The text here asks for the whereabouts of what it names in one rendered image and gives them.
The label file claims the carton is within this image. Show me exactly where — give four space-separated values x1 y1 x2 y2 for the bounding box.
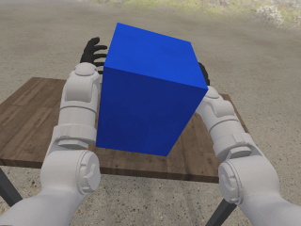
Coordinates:
96 23 209 156

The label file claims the table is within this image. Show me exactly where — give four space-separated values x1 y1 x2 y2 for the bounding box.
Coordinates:
0 76 255 226

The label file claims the right robot upper arm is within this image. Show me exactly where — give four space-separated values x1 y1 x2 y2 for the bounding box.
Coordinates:
218 154 301 226

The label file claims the left robot upper arm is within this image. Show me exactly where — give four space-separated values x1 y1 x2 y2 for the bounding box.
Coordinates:
0 150 101 226

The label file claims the right robot forearm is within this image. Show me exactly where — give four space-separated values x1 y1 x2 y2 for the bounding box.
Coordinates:
196 86 280 192

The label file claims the right robot hand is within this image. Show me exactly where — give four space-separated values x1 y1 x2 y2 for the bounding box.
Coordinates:
198 62 210 86

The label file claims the left robot forearm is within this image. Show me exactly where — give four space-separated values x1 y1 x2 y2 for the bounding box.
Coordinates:
40 62 101 186

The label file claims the left robot hand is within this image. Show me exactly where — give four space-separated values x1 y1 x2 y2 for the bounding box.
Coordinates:
80 37 108 74

